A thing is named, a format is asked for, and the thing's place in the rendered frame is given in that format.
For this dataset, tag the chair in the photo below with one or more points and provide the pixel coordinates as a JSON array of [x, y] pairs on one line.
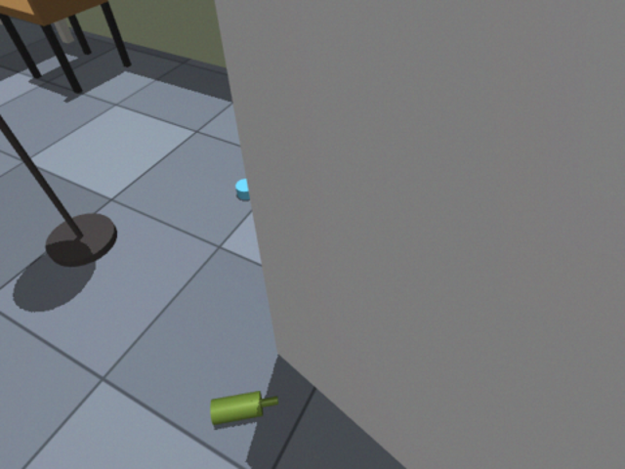
[[45, 12]]

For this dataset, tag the floor lamp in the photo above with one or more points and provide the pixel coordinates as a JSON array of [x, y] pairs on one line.
[[77, 241]]

